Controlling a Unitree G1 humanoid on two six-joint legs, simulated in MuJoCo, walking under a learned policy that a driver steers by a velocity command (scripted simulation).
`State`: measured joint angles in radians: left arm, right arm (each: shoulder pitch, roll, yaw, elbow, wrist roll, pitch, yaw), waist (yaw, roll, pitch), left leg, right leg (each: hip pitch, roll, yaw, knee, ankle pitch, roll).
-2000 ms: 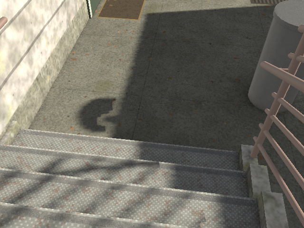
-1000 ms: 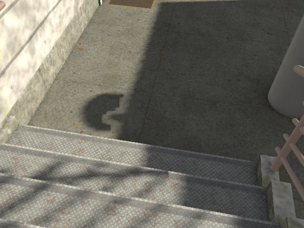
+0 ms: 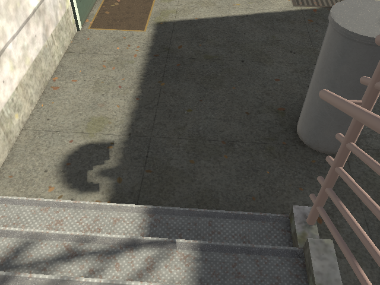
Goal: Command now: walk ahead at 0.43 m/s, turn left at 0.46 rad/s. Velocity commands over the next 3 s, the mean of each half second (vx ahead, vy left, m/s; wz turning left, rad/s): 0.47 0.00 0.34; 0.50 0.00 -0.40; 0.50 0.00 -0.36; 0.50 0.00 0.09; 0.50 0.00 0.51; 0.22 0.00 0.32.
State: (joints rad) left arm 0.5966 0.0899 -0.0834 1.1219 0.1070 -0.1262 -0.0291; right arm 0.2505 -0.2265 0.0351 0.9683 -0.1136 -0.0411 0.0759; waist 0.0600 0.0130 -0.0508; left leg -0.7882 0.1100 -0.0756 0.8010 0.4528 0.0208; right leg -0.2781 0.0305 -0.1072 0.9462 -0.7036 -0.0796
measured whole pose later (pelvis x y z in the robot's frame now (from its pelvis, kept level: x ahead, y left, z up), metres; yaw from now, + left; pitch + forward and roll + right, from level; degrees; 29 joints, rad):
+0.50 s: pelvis +0.27 +0.11 -0.16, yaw +11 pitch +1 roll +4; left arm 0.13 0.22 -0.01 0.90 0.09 -0.08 -0.07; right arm 0.49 -0.15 0.02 1.04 -0.06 -0.12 0.02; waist -0.05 -0.05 -0.03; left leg -0.25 -0.12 0.07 0.84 -0.61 0.08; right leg -0.74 -0.11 0.06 0.77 0.44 -0.04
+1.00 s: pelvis +0.58 +0.12 -0.34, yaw -6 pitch +2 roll -2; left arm 0.56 0.11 -0.05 1.06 0.09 -0.14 -0.02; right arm 0.07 -0.20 0.06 0.80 -0.11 -0.07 0.05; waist 0.15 0.02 -0.04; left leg -0.70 0.10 -0.09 0.73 0.36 -0.02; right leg -0.37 0.14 0.06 0.96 -0.62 -0.10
